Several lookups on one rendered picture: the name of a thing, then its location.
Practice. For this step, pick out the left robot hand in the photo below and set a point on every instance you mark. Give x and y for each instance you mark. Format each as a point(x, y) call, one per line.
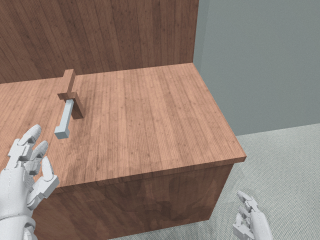
point(16, 180)

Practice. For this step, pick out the left robot forearm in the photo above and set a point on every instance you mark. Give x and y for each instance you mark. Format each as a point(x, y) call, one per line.
point(18, 227)

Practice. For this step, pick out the counter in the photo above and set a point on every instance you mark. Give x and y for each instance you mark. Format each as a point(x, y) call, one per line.
point(148, 147)

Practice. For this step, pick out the tap lever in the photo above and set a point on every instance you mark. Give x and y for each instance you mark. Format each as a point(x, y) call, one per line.
point(62, 131)

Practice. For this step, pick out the right robot hand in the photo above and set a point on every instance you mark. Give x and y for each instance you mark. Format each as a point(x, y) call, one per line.
point(257, 226)

